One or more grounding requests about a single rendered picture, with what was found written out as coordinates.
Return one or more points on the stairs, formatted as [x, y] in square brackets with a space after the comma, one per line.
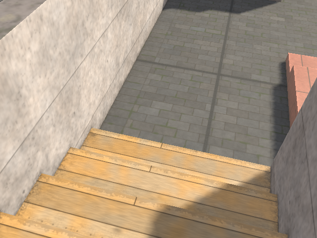
[120, 186]

